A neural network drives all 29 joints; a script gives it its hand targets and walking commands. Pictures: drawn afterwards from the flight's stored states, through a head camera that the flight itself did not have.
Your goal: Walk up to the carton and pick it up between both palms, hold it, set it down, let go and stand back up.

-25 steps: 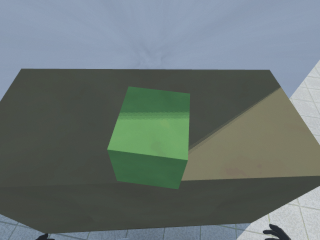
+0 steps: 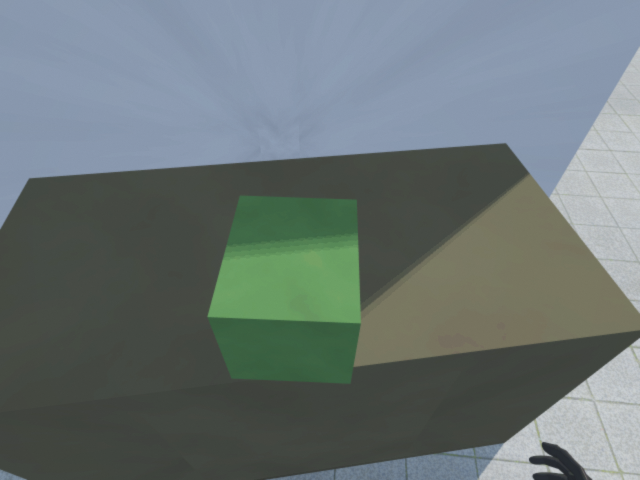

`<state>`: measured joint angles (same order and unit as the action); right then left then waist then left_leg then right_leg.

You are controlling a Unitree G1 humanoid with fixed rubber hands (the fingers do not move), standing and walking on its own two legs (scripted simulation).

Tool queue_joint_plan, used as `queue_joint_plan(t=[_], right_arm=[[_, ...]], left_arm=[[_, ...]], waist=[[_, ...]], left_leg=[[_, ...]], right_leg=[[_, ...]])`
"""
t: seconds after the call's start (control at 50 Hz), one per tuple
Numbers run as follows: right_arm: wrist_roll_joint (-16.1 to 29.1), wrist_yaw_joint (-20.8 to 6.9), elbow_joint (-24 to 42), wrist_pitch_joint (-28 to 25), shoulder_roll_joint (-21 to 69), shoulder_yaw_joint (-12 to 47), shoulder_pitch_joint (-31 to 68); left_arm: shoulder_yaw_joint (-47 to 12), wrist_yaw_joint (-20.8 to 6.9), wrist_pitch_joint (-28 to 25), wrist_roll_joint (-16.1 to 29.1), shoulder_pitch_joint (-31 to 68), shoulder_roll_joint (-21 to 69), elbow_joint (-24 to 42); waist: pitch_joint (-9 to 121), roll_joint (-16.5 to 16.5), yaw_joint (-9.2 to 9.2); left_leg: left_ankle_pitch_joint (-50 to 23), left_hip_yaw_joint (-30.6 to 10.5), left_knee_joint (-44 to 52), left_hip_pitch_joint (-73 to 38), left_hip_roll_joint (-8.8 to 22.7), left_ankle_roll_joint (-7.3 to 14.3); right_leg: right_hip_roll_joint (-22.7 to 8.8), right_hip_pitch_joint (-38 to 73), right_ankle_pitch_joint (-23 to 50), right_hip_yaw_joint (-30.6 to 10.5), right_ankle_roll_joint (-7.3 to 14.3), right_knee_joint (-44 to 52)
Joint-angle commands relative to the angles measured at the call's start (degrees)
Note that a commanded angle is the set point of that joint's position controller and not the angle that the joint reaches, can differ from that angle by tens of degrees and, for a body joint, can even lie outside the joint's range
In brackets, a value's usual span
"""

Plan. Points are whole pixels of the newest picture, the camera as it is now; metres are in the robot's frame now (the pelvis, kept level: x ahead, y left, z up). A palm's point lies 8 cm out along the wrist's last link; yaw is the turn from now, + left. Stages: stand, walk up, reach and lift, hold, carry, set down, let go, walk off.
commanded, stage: walk up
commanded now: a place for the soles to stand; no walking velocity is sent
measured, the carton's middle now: (294, 288) +0.40 +0.04 -0.01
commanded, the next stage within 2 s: stand in 0.74 s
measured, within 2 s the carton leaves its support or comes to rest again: neither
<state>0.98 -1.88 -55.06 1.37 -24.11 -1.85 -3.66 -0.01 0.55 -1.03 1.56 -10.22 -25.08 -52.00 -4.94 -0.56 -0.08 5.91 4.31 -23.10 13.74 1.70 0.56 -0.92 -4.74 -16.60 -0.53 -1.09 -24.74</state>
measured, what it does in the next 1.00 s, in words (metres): stands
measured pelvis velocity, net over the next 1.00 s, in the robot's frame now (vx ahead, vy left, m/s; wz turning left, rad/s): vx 0.03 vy -0.01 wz -0.05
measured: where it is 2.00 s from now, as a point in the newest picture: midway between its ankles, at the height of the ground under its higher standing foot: outside the picture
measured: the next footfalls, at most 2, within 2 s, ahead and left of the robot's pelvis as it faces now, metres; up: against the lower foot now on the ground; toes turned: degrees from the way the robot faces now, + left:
none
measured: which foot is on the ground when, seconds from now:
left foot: down 0.00-1.00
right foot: down 0.00-1.00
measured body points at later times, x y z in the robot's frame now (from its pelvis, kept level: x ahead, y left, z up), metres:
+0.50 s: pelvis +0.02 +0.00 +0.01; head +0.03 +0.00 +0.46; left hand +0.11 +0.31 -0.12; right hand +0.11 -0.32 -0.11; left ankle +0.08 +0.11 -0.74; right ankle -0.03 -0.13 -0.74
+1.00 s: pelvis +0.03 -0.01 +0.01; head +0.04 -0.02 +0.45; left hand +0.15 +0.30 -0.11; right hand +0.11 -0.34 -0.11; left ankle +0.08 +0.11 -0.74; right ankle -0.03 -0.13 -0.74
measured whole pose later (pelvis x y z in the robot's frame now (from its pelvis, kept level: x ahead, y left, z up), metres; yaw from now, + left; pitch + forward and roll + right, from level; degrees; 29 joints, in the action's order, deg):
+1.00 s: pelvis +0.03 -0.01 +0.01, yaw -3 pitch -2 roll +0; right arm 0.5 -0.5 -58.5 0.1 -22.5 -2.2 -6.0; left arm 0.6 1.4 -1.5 0.7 -8.3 -22.2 -56.6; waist -2.9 0.0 -0.8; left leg 7.3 6.9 -20.0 10.6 3.5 -0.9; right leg 0.5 -2.0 -15.8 -3.3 -0.1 -19.6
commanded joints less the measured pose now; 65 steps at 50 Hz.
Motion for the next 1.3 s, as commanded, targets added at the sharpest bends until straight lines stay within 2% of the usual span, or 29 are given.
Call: queue_joint_plan(t=[0.0, 0.02, 0.06, 0.08, 0.1, 0.14, 0.22, 0.24, 0.32, 0.36, 0.4, 0.46, 0.56, 0.62, 0.7, 0.78, 0.82, 0.9, 0.92, 1.02, 1.04, 1.12, 1.14, 1.16, 1.18, 1.2, 1.22, 1.26, 1.28], right_arm=[[-0.13, 0.28, 1.07, -1.57, -9.05, -2.23, 2.39], [0.24, 0.28, 0.45, -1.57, -9.52, -2.31, 2.32], [0.29, 0.23, 0.14, -1.60, -9.24, -2.52, 2.08], [-0.08, 0.44, 0.51, -1.72, -8.71, -2.35, 1.68], [-0.29, 0.42, 0.28, -1.79, -8.31, -2.16, 1.25], [-0.23, 0.69, -0.28, -2.06, -8.93, -2.20, 1.38], [-0.15, 0.94, -0.46, -2.42, -8.50, -2.42, 0.15], [-0.16, 0.86, -0.58, -2.48, -8.47, -2.53, -0.83], [-0.30, 1.02, -0.61, -2.62, -8.28, -2.67, -1.73], [-0.14, 1.16, -0.44, -2.52, -8.28, -2.46, -1.07], [-0.16, 1.16, -0.48, -2.45, -8.90, -2.91, -1.66], [-0.43, 1.27, -0.45, -2.64, -8.35, -2.61, -2.35], [-0.18, 1.62, -0.90, -2.45, -8.43, -2.70, -2.22], [-0.43, 1.56, -0.85, -2.32, -8.04, -2.50, -1.84], [-0.13, 1.60, -0.55, -2.13, -8.06, -2.44, -1.09], [-0.38, 1.72, -1.09, -2.01, -8.50, -2.38, -1.29], [-0.45, 1.68, -0.92, -1.81, -8.88, -2.58, -1.28], [-0.46, 1.54, -0.99, -1.89, -7.90, -2.37, -0.83], [-0.38, 1.69, -0.72, -1.78, -7.95, -2.33, -0.50], [-0.42, 1.61, -1.02, -1.97, -7.94, -2.28, -1.29], [-0.76, 1.60, -1.40, -2.02, -8.17, -2.36, -1.98], [-0.52, 1.62, -0.93, -2.00, -7.81, -2.21, -1.65], [-0.58, 1.68, -0.88, -1.92, -8.17, -2.51, -1.58], [-7.45, 0.74, 3.81, -9.48, 0.59, -4.27, 23.77], [-7.34, -0.83, 2.79, -9.78, -3.37, -7.48, 16.70], [-7.01, -1.69, 5.52, -9.02, -4.34, -8.26, 13.41], [-7.09, -1.94, 5.64, -7.86, -4.42, -9.67, 11.46], [-4.86, -1.76, 7.37, -6.51, -4.59, -9.60, 9.26], [-3.64, -1.30, 6.38, -5.99, -5.25, -9.29, 6.40]], left_arm=[[2.36, 0.35, -0.96, -0.13, 2.10, -10.51, 1.33], [2.40, 0.41, -0.97, -0.19, 1.10, -10.59, 0.73], [2.47, 0.47, -0.75, -0.49, 0.74, -10.93, 0.27], [2.71, 0.34, -0.87, -0.66, 1.22, -10.65, -0.14], [2.59, 0.23, -1.01, -0.48, 1.22, -9.48, -0.16], [2.69, 0.32, -1.10, -0.51, 1.58, -9.71, -0.74], [2.86, 0.28, -1.14, -0.51, 0.98, -9.27, -2.06], [2.73, 0.34, -1.38, -0.51, 1.03, -9.07, -2.17], [2.74, 0.30, -1.42, -1.00, 0.91, -8.78, -2.51], [2.79, 0.38, -1.63, -1.09, 1.05, -8.19, -2.26], [2.76, 0.49, -1.46, -0.84, 1.29, -8.55, -2.39], [2.88, 0.77, -1.71, -0.83, 0.60, -8.64, -2.25], [2.91, 0.96, -1.50, -0.67, 1.02, -8.76, -2.29], [2.94, 1.00, -1.21, -0.59, 0.86, -8.79, -2.15], [2.75, 1.14, -1.16, -0.79, 1.50, -8.41, -2.35], [2.91, 1.20, -1.04, -0.58, 1.92, -8.38, -2.29], [2.68, 1.18, -1.01, -0.73, 1.75, -7.95, -2.55], [2.92, 1.20, -0.97, -0.82, 2.55, -8.97, -2.02], [2.99, 1.20, -1.07, -1.01, 2.74, -8.98, -2.05], [2.89, 1.10, -1.11, -0.83, 2.24, -8.61, -1.75], [2.76, 1.13, -1.06, -0.51, 2.37, -8.23, -2.02], [3.00, 1.11, -0.98, -0.84, 2.41, -8.71, -1.82], [3.14, 1.12, -0.95, -0.87, 2.02, -8.54, -1.78], [8.39, 1.59, 9.80, -2.30, 29.07, -9.35, 12.81], [7.00, 2.14, 16.64, -3.00, 25.21, -8.12, 12.49], [6.60, 1.57, 20.40, -3.50, 23.26, -6.17, 15.94], [5.54, 0.79, 23.37, -3.24, 22.05, -4.51, 17.81], [6.07, -0.27, 27.78, -4.60, 20.44, -4.45, 23.40], [7.24, -0.84, 29.15, -5.31, 18.76, -4.91, 25.44]], waist=[[4.65, 2.00, -0.29], [4.14, 2.03, 0.43], [4.38, 1.84, 0.02], [5.47, 0.10, 0.03], [5.05, -1.79, 0.04], [3.83, -1.33, -0.21], [1.88, -0.84, 0.04], [2.86, -2.00, -0.19], [6.13, 0.88, -0.85], [6.54, -0.90, -0.94], [5.28, 0.17, -1.04], [5.35, 0.10, -0.72], [7.17, 1.06, -0.94], [6.89, -1.05, -0.55], [7.93, 2.01, -0.59], [6.43, -0.21, -0.22], [6.34, 2.77, -0.17], [5.34, 1.09, -0.64], [5.29, 2.39, -0.81], [5.42, 2.11, -0.65], [5.19, -0.08, -0.72], [4.94, 2.03, -0.69], [5.06, 1.06, -0.70], [3.87, 5.97, 3.89], [-2.81, 6.86, 0.48], [-2.17, 7.84, 1.09], [-0.50, 6.49, -0.87], [6.21, 4.00, -0.01], [10.78, 3.14, -1.15]], left_leg=[[2.37, -8.12, 6.38, -8.42, 7.14, 0.57], [2.96, -8.65, 6.65, -7.26, 7.15, 0.81], [6.93, -7.98, 7.05, -7.51, 6.68, 0.35], [9.78, -7.80, 8.28, -8.55, 6.95, 0.50], [9.45, -8.42, 8.79, -8.36, 7.33, 0.44], [12.61, -9.28, 10.64, -5.32, 8.04, 0.44], [9.87, -8.11, 9.53, -5.81, 7.64, 0.55], [8.82, -7.91, 9.49, -6.25, 7.47, 0.07], [5.73, -7.32, 8.02, -9.47, 7.54, 0.58], [3.81, -6.93, 6.94, -10.49, 7.63, 0.78], [2.09, -6.93, 6.72, -10.32, 7.69, 0.62], [-5.83, -6.30, 5.39, -10.71, 8.14, 1.00], [-11.75, -5.31, 3.54, -12.13, 8.28, 0.94], [-10.80, -4.38, 3.54, -12.19, 7.93, 0.35], [-12.00, -4.58, 3.50, -12.79, 8.25, 0.75], [-11.38, -3.88, 3.48, -12.58, 7.95, 0.44], [-9.36, -4.27, 3.62, -12.69, 8.27, 0.56], [-7.76, -3.97, 4.02, -12.16, 7.98, 0.15], [-6.36, -3.48, 3.84, -12.27, 7.56, 0.13], [-6.48, -3.62, 4.13, -13.19, 7.65, -0.02], [-7.64, -3.35, 4.41, -12.90, 7.90, -0.13], [-5.70, -3.43, 4.58, -12.56, 7.82, -0.07], [-5.33, -3.52, 4.39, -12.88, 7.79, 0.15], [11.90, 1.47, -2.31, -8.56, -0.90, -0.62], [16.29, 1.88, -5.14, -9.34, -0.54, 0.08], [16.53, 1.41, -5.89, -12.09, -0.43, 0.34], [14.81, 2.13, -7.00, -13.25, 0.04, 0.24], [8.11, 1.12, -10.01, -17.68, 0.15, -0.70], [1.65, 0.20, -11.33, -21.05, -0.20, -1.38]], right_leg=[[-6.30, -7.88, 0.61, -5.54, 2.17, 8.74], [-5.91, -7.34, 0.90, -5.24, 2.41, 8.79], [-6.05, -7.74, -1.47, -6.04, 2.08, 9.04], [-6.27, -7.64, -5.65, -6.02, 2.49, 10.10], [-6.28, -7.76, -4.96, -6.08, 2.49, 10.45], [-5.70, -6.47, -4.21, -5.84, 2.73, 10.36], [-5.89, -7.41, -0.70, -6.02, 2.68, 11.01], [-6.00, -7.35, -1.31, -6.42, 2.76, 10.92], [-5.95, -6.59, 1.94, -5.80, 2.26, 10.67], [-5.98, -7.07, 2.96, -6.45, 2.53, 10.44], [-5.97, -7.27, 5.03, -6.16, 2.16, 10.61], [-5.98, -6.73, 9.17, -5.46, 1.86, 9.39], [-6.05, -5.23, 14.83, -5.39, 1.55, 8.55], [-6.45, -4.99, 15.96, -5.93, 1.36, 8.13], [-6.26, -4.28, 17.12, -5.57, 1.17, 8.37], [-6.29, -5.11, 17.07, -5.98, 1.72, 7.99], [-6.44, -5.49, 15.72, -6.40, 1.78, 8.75], [-6.47, -6.37, 14.05, -6.99, 1.58, 9.50], [-6.47, -6.22, 13.48, -7.44, 1.65, 9.89], [-6.45, -7.10, 13.36, -8.14, 1.49, 9.99], [-6.66, -6.18, 13.58, -7.98, 1.82, 9.34], [-6.10, -6.90, 12.57, -7.94, 1.51, 10.02], [-6.38, -6.64, 12.28, -8.00, 1.76, 10.10], [-0.92, -22.70, -6.11, 2.05, 1.31, 4.21], [-1.09, -26.73, -11.88, 2.77, 2.51, 2.89], [-1.04, -27.84, -12.08, 3.03, 3.36, 2.22], [-0.64, -28.01, -9.11, 3.09, 3.29, 0.93], [-0.75, -25.97, 1.38, 4.24, 2.68, -2.03], [-0.49, -24.45, 9.80, 4.20, 2.42, -3.29]])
